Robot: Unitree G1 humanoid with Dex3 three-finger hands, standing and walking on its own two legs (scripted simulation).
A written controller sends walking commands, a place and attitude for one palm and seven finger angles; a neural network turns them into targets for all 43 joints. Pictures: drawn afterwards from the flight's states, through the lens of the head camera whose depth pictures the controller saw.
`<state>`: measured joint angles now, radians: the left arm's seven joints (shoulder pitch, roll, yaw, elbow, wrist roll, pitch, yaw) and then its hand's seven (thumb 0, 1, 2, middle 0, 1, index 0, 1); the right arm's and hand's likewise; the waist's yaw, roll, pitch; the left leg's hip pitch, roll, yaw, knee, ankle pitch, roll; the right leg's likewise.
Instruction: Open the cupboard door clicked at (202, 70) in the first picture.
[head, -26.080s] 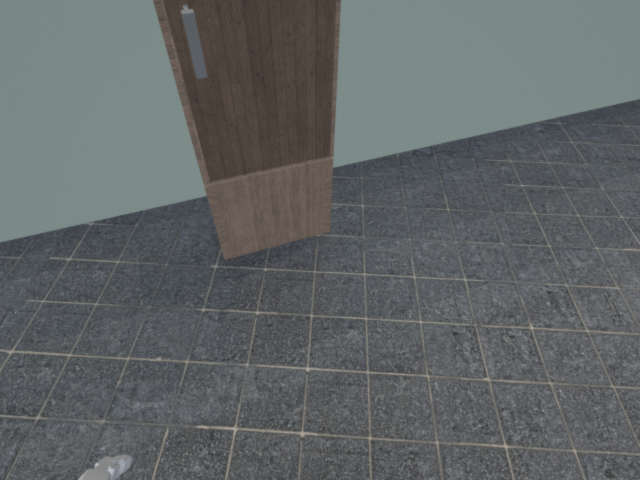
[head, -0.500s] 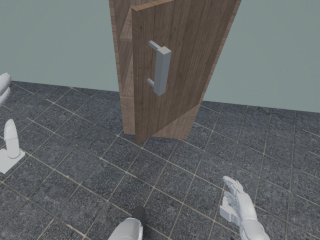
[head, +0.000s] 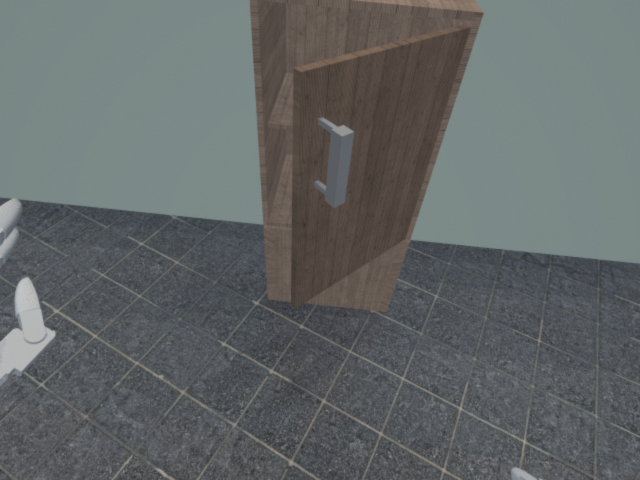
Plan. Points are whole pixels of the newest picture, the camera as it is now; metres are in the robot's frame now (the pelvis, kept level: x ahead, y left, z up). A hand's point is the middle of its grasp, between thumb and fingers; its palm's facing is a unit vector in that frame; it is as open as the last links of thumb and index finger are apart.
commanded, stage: stop stepping back and stand still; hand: left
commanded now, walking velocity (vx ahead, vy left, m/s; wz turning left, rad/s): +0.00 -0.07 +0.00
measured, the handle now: (329, 162) +0.60 +0.03 +0.10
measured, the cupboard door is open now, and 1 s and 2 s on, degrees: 44 44 44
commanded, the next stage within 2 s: let the arm hang, fingers relaxed in 0.46 s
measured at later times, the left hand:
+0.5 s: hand (29, 365) +0.17 +0.27 +0.16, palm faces +0.45 -0.79 -0.41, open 7.4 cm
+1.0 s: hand out of the picture -0.04 +0.20 -0.17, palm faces +0.05 -0.98 -0.21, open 7.1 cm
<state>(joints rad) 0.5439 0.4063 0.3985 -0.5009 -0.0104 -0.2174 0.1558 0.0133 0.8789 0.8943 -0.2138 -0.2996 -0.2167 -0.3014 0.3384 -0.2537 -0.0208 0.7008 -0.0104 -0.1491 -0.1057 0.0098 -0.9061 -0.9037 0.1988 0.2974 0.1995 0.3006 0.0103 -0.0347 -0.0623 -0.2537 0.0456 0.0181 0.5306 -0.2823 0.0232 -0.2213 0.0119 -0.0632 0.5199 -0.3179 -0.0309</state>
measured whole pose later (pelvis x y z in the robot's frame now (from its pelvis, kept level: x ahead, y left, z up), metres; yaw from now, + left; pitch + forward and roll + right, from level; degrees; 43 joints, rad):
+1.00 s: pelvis -0.05 +0.01 +0.00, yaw +2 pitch -2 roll -1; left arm 0.27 0.21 0.01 1.00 0.01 0.03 0.01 -0.01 0.97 0.89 -0.21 -0.30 -0.21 -0.30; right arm 0.24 -0.19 0.01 1.03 -0.03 0.03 -0.01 0.00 -0.91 -0.90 0.20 0.30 0.20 0.30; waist 0.01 -0.01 0.09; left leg -0.27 0.00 -0.04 0.50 -0.20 -0.01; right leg -0.22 -0.01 -0.09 0.48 -0.23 -0.01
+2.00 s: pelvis -0.04 +0.00 +0.01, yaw +1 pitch -2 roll +0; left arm 0.22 0.19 0.02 1.15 0.01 0.00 0.02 0.00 0.90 0.89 -0.20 -0.30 -0.20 -0.30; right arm 0.22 -0.18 -0.01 1.13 -0.02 0.01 -0.03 0.00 -0.91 -0.90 0.20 0.30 0.20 0.30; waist 0.00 0.02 0.07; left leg -0.20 0.01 -0.03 0.41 -0.17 -0.02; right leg -0.17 0.00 -0.08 0.42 -0.22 -0.03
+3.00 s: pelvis -0.05 -0.03 +0.00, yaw -15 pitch +0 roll +2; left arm 0.19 0.21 0.08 0.97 0.03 0.03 0.01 0.00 0.90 0.89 -0.20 -0.30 -0.20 -0.30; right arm 0.15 -0.23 -0.07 0.99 -0.02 0.06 -0.03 0.00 -0.91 -0.90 0.20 0.30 0.20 0.30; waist 0.02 0.03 0.13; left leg -0.44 0.06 0.04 1.04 -0.48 -0.06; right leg -0.29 0.04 0.02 0.59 -0.30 -0.07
